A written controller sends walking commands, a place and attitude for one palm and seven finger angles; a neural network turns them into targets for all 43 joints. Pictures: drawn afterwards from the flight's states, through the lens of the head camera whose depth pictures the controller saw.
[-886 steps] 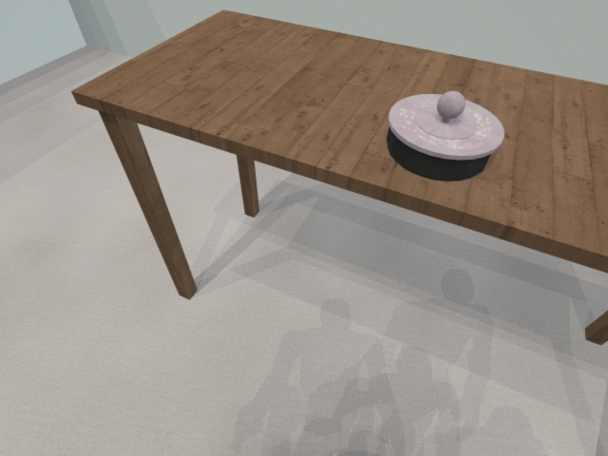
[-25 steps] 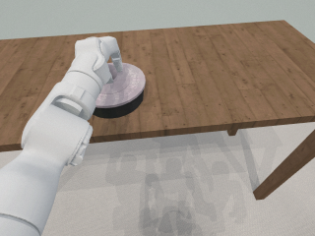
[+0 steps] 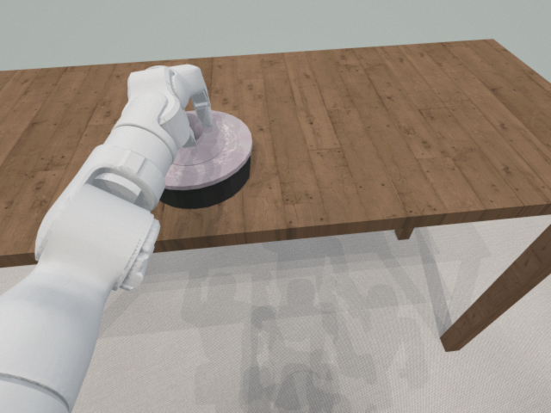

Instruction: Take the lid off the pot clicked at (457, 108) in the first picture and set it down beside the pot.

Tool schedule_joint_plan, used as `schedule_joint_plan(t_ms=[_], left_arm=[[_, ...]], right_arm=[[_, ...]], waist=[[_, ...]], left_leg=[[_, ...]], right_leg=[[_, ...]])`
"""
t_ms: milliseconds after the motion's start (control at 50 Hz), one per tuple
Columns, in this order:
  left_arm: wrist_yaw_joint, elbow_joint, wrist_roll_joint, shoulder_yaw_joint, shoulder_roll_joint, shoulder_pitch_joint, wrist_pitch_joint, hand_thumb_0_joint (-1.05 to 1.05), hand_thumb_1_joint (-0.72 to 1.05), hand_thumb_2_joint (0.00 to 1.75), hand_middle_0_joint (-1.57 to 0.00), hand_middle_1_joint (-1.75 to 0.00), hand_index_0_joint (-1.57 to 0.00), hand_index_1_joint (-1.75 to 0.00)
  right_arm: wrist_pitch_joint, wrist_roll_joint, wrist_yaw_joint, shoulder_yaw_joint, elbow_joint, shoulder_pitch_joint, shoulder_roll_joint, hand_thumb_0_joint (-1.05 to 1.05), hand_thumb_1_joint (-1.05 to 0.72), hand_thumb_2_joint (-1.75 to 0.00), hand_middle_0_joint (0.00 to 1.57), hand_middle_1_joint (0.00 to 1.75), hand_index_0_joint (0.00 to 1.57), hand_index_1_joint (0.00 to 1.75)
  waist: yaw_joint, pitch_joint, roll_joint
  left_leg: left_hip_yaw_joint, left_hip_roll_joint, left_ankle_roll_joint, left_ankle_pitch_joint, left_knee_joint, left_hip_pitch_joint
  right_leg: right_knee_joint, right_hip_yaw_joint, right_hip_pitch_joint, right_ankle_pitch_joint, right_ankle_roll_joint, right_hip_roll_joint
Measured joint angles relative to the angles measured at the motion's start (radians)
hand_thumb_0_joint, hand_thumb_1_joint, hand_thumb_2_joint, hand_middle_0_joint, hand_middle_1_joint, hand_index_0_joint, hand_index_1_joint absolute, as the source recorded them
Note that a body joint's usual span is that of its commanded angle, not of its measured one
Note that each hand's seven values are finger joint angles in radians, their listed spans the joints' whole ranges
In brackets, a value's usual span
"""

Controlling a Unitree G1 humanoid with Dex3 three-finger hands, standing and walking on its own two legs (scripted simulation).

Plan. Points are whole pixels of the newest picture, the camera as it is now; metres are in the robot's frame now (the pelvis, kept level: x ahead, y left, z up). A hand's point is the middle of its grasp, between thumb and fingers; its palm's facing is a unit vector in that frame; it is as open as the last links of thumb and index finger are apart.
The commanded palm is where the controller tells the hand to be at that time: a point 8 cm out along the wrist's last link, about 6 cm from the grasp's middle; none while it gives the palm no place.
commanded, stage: lift the lid straight up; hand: left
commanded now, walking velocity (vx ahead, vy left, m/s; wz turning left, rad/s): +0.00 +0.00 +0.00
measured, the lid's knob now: (188, 127) +0.51 +0.10 +0.17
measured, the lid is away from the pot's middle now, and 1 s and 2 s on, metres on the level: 0.00 0.01 0.02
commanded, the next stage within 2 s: move the lid sideways beside the pot in 1.88 s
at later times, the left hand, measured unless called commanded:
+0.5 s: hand (177, 98) +0.48 +0.10 +0.23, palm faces -0.32 -0.12 -0.94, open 7.4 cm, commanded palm +0.48 +0.11 +0.30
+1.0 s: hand (160, 69) +0.48 +0.11 +0.28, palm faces -0.25 -0.14 -0.96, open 7.4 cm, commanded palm +0.48 +0.11 +0.34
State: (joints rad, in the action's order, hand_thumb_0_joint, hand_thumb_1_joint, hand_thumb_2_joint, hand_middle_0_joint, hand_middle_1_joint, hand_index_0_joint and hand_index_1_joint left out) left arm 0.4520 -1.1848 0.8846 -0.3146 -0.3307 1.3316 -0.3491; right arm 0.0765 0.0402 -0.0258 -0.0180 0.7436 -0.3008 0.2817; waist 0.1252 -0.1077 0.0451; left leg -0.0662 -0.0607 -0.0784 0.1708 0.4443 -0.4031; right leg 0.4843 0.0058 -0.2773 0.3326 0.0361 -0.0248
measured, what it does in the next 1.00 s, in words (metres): stands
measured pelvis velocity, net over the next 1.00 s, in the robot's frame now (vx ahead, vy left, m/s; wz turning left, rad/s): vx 0.00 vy -0.01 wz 0.01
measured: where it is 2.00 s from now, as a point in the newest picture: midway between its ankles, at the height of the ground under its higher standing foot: outside the picture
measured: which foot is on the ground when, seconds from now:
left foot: down 0.00-1.00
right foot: down 0.00-1.00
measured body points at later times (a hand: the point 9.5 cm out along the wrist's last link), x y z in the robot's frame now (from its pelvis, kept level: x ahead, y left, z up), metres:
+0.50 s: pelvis +0.00 +0.00 +0.00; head +0.02 -0.02 +0.45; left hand +0.49 +0.10 +0.29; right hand +0.06 -0.27 -0.13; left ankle +0.03 +0.07 -0.74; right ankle -0.06 -0.10 -0.74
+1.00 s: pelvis +0.00 -0.01 +0.00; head +0.01 -0.03 +0.45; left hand +0.49 +0.11 +0.33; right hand +0.07 -0.27 -0.13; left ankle +0.03 +0.07 -0.74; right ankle -0.06 -0.10 -0.74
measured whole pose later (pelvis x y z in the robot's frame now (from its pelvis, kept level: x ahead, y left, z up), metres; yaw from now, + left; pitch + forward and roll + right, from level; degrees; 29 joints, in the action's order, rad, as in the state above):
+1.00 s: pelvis +0.00 -0.01 +0.00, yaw +1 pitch +7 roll +1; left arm 0.52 -1.18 0.90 -0.32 -0.38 1.50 -0.42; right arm 0.05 0.05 -0.02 -0.03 0.75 -0.27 0.28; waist 0.11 -0.11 0.05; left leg -0.05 -0.06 -0.07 0.16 0.42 -0.38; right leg 0.47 0.02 -0.26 0.32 0.04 -0.03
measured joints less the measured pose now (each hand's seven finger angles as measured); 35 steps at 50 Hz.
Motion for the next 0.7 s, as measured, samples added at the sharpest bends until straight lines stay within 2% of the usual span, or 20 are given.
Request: schedule_joint_plan(t_ms=[160,300,460,600,700], left_arm=[[0.008,-0.005,-0.007,-0.009,0.004,0.029,-0.003,0.00,0.29,0.71,-0.69,-1.00,-0.64,-0.98],[0.011,-0.060,0.006,-0.004,-0.001,0.094,-0.031,0.00,0.29,0.71,-0.69,-1.00,-0.64,-0.98],[0.027,-0.021,0.017,-0.005,-0.012,0.092,-0.036,-0.01,0.29,0.71,-0.69,-1.00,-0.64,-0.97],[0.045,-0.012,0.008,0.012,-0.028,0.106,-0.047,-0.01,0.29,0.71,-0.69,-1.00,-0.64,-0.97],[0.045,-0.014,0.020,0.010,-0.036,0.123,-0.050,-0.01,0.29,0.72,-0.69,-1.00,-0.64,-0.97]], right_arm=[[-0.018,0.003,-0.003,-0.006,0.004,0.021,-0.006,0.01,-0.91,-0.90,0.20,0.30,0.20,0.29],[-0.022,0.003,-0.004,-0.014,0.010,0.031,-0.010,0.01,-0.91,-0.90,0.20,0.30,0.20,0.29],[-0.017,0.001,0.005,-0.005,0.010,0.005,0.001,0.01,-0.91,-0.90,0.20,0.30,0.20,0.29],[-0.018,0.000,0.001,-0.008,0.009,0.012,0.004,0.01,-0.91,-0.90,0.20,0.30,0.20,0.29],[-0.020,0.001,0.004,-0.009,0.007,0.018,0.004,0.01,-0.91,-0.90,0.20,0.30,0.20,0.29]], waist=[[-0.009,0.009,0.005],[0.000,0.007,0.001],[-0.006,-0.006,0.004],[-0.003,0.003,0.002],[-0.005,0.000,0.003]], left_leg=[[0.006,-0.003,0.000,-0.004,-0.004,0.006],[0.008,-0.001,0.003,-0.007,-0.006,-0.004],[0.006,0.000,0.005,-0.003,-0.009,0.005],[0.005,0.002,0.007,-0.006,-0.016,0.016],[0.006,0.003,0.008,-0.006,-0.016,0.018]], right_leg=[[-0.002,0.006,0.007,-0.001,0.001,0.002],[-0.001,0.008,-0.004,-0.002,0.003,0.000],[-0.008,0.004,0.005,0.000,0.005,-0.001],[-0.014,0.002,0.015,-0.004,0.007,-0.004],[-0.016,0.003,0.018,-0.005,0.008,-0.005]])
